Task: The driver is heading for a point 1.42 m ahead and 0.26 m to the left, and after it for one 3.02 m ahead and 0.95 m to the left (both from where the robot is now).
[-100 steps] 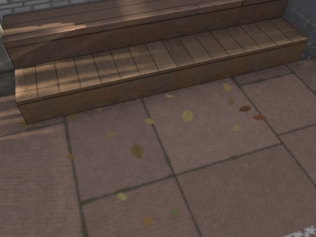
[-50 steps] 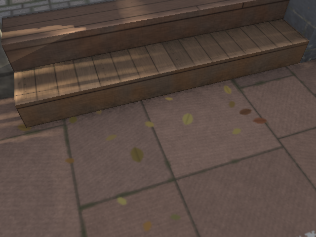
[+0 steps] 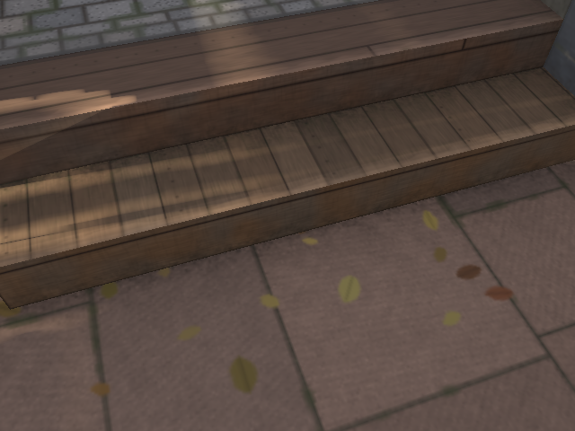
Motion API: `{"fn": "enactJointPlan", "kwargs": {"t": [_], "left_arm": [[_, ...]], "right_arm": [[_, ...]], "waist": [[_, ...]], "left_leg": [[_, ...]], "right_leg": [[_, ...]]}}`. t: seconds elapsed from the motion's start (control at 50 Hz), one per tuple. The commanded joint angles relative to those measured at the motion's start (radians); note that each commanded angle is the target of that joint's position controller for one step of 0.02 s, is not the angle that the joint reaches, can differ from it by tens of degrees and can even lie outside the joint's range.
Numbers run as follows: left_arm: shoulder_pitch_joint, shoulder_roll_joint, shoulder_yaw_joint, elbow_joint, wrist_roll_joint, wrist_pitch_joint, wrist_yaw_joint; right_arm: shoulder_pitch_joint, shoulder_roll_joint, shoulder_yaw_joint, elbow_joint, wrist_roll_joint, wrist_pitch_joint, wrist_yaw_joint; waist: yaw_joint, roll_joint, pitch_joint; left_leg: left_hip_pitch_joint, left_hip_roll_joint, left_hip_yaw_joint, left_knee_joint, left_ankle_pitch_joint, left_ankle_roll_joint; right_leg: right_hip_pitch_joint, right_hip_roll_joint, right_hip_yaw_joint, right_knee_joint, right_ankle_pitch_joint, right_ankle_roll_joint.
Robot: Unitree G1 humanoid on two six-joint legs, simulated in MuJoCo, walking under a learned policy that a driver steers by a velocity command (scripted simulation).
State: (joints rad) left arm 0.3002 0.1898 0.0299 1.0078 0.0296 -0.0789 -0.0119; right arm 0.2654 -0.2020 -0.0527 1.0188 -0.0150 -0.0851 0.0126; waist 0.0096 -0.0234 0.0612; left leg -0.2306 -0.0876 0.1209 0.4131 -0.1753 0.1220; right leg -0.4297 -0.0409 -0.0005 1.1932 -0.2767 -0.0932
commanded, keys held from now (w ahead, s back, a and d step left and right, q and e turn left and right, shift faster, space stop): w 1.00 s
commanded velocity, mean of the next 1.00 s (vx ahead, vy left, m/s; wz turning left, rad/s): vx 0.50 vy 0.00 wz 0.00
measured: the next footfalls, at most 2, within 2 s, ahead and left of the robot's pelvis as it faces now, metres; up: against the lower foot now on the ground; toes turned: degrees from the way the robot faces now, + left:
right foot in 0.40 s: +0.40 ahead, -0.10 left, +0.00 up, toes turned -3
left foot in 0.94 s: +0.69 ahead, +0.08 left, +0.00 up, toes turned +5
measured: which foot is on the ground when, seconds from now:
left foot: down 0.00-0.42, up 0.44-0.92, down 0.94-1.00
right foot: up 0.00-0.38, down 0.40-0.96, up 0.98-1.00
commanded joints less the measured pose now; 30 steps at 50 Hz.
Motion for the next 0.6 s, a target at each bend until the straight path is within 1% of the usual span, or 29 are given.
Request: {"fn": "enactJointPlan", "kwargs": {"t": [0.02, 0.06, 0.1, 0.16, 0.22, 0.28, 0.3, 0.32, 0.34, 0.36, 0.38, 0.4, 0.42, 0.44, 0.46, 0.48, 0.5, 0.52, 0.54, 0.58, 0.6], "left_arm": [[0.102, 0.024, 0.011, -0.017, 0.009, 0.024, -0.012], [0.002, 0.035, 0.013, -0.053, 0.010, 0.033, -0.016], [-0.103, 0.043, 0.014, -0.089, 0.005, 0.036, -0.020], [-0.230, 0.031, 0.007, -0.130, -0.005, 0.033, -0.023], [-0.326, 0.025, 0.000, -0.159, -0.010, 0.030, -0.024], [-0.388, 0.036, 0.000, -0.186, -0.011, 0.023, -0.021], [-0.388, 0.042, 0.002, -0.192, -0.012, 0.019, -0.020], [-0.369, 0.048, 0.005, -0.190, -0.012, 0.014, -0.017], [-0.322, 0.059, 0.011, -0.178, -0.010, 0.010, -0.012], [-0.228, 0.076, 0.021, -0.150, -0.010, 0.004, -0.005], [-0.071, 0.096, 0.035, -0.097, -0.007, -0.004, 0.004], [0.097, 0.148, 0.055, -0.054, 0.014, -0.013, 0.015], [0.219, 0.259, 0.085, -0.044, 0.042, -0.012, 0.020], [0.169, 0.224, 0.081, -0.039, 0.004, 0.004, 0.005], [0.045, 0.183, 0.069, -0.052, -0.018, 0.004, -0.001], [-0.029, 0.118, 0.052, -0.064, -0.020, -0.003, -0.006], [-0.051, 0.078, 0.040, -0.057, -0.017, -0.011, -0.006], [-0.043, 0.043, 0.027, -0.037, -0.017, -0.017, -0.002], [-0.020, 0.037, 0.023, -0.023, -0.016, -0.024, 0.001], [0.036, 0.068, 0.025, 0.003, -0.018, -0.037, 0.005], [0.053, 0.089, 0.028, 0.010, -0.020, -0.039, 0.005]], "right_arm": [[0.094, -0.053, 0.003, -0.002, 0.004, -0.031, -0.008], [0.138, -0.070, 0.004, 0.008, 0.004, -0.031, -0.010], [0.183, -0.068, 0.010, 0.016, 0.006, -0.029, -0.010], [0.241, -0.062, 0.018, 0.027, 0.008, -0.029, -0.013], [0.299, -0.066, 0.022, 0.044, 0.006, -0.031, -0.021], [0.333, -0.074, 0.022, 0.061, -0.006, -0.026, -0.030], [0.329, -0.081, 0.020, 0.064, -0.010, -0.026, -0.033], [0.312, -0.087, 0.019, 0.064, -0.011, -0.025, -0.036], [0.292, -0.097, 0.016, 0.061, -0.012, -0.025, -0.037], [0.278, -0.112, 0.012, 0.061, -0.013, -0.023, -0.038], [0.258, -0.119, 0.011, 0.058, -0.008, -0.019, -0.036], [0.241, -0.105, 0.017, 0.039, 0.002, -0.020, -0.032], [0.334, 0.000, 0.038, 0.008, 0.044, -0.020, -0.020], [0.321, -0.075, 0.013, 0.024, 0.025, -0.017, -0.020], [0.215, -0.089, 0.005, -0.011, 0.012, -0.015, -0.019], [0.152, -0.078, 0.007, -0.029, 0.007, -0.020, -0.014], [0.135, -0.059, 0.005, -0.029, 0.001, -0.012, -0.011], [0.150, -0.038, 0.007, -0.027, -0.014, 0.001, -0.006], [0.168, -0.016, 0.009, -0.021, -0.020, 0.014, 0.001], [0.142, -0.014, 0.006, -0.036, -0.024, 0.029, 0.010], [0.097, -0.020, 0.005, -0.055, -0.025, 0.033, 0.014]], "waist": [[0.037, 0.055, 0.008], [0.023, 0.060, 0.034], [-0.001, 0.060, 0.052], [-0.034, 0.068, 0.057], [-0.064, 0.082, 0.056], [-0.076, 0.090, 0.064], [-0.068, 0.094, 0.062], [-0.049, 0.097, 0.052], [-0.023, 0.104, 0.026], [0.018, 0.113, -0.024], [0.083, 0.099, -0.101], [0.150, 0.074, -0.197], [0.129, -0.132, -0.354], [0.107, -0.072, -0.367], [0.057, -0.033, -0.183], [0.035, 0.004, -0.091], [0.001, 0.013, -0.035], [-0.030, -0.001, -0.013], [-0.043, -0.011, -0.015], [-0.055, -0.018, -0.010], [-0.055, -0.021, -0.001]], "left_leg": [[0.027, 0.288, -0.291, -0.281, 0.137, 0.105], [0.048, 0.275, -0.254, -0.306, 0.154, 0.098], [0.087, 0.263, -0.228, -0.313, 0.217, 0.085], [0.133, 0.243, -0.186, -0.301, 0.332, 0.057], [0.218, 0.251, -0.172, -0.282, 0.418, 0.048], [0.331, 0.281, -0.171, -0.239, 0.511, 0.061], [0.361, 0.293, -0.168, -0.216, 0.563, 0.065], [0.375, 0.298, -0.157, -0.177, 0.661, 0.062], [0.377, 0.299, -0.145, -0.113, 0.803, 0.053], [0.377, 0.296, -0.138, -0.007, 0.916, 0.043], [0.338, 0.273, -0.116, 0.164, 0.913, 0.029], [0.151, 0.243, -0.101, 0.394, 0.671, 0.016], [-0.213, 0.088, -0.029, 0.818, 0.072, -0.033], [-0.351, 0.024, -0.143, 0.969, -0.312, -0.021], [-0.416, 0.095, -0.172, 0.956, -0.214, -0.014], [-0.396, 0.129, -0.169, 0.897, -0.141, -0.016], [-0.352, 0.158, -0.165, 0.837, -0.112, -0.021], [-0.301, 0.175, -0.162, 0.787, -0.099, -0.032], [-0.269, 0.177, -0.153, 0.761, -0.090, -0.041], [-0.290, 0.179, -0.129, 0.723, -0.060, -0.056], [-0.324, 0.186, -0.120, 0.695, -0.027, -0.064]], "right_leg": [[-0.095, -0.057, 0.016, -0.047, 0.045, 0.017], [-0.179, -0.069, -0.008, -0.115, 0.115, 0.032], [-0.243, -0.072, -0.028, -0.207, 0.190, 0.046], [-0.240, -0.048, -0.062, -0.381, 0.278, 0.059], [-0.227, -0.018, -0.088, -0.506, 0.313, 0.051], [-0.234, 0.004, -0.097, -0.582, 0.264, 0.027], [-0.219, 0.011, -0.097, -0.603, 0.232, 0.013], [-0.174, 0.027, -0.103, -0.627, 0.190, -0.004], [-0.094, 0.055, -0.115, -0.644, 0.144, -0.022], [0.017, 0.086, -0.121, -0.664, 0.111, -0.042], [0.198, 0.106, -0.126, -0.730, 0.150, -0.065], [0.461, -0.010, -0.009, -0.739, 0.125, -0.106], [0.788, -0.339, 0.463, -0.765, 0.050, -0.246], [0.757, -0.380, 0.695, -0.901, 0.018, -0.280], [0.596, -0.334, 0.520, -0.937, -0.030, -0.238], [0.451, -0.293, 0.406, -0.983, 0.039, -0.207], [0.350, -0.244, 0.313, -1.011, 0.115, -0.166], [0.277, -0.201, 0.239, -1.030, 0.172, -0.133], [0.250, -0.181, 0.194, -1.038, 0.220, -0.122], [0.244, -0.160, 0.139, -1.046, 0.334, -0.122], [0.247, -0.153, 0.117, -1.058, 0.347, -0.120]]}}
Keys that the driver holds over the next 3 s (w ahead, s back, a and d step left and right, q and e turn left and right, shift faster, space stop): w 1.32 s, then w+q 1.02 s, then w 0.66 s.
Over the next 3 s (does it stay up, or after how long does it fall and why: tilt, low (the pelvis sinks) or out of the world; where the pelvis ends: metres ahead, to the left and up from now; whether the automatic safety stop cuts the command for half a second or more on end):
stays up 1.53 0.39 0.33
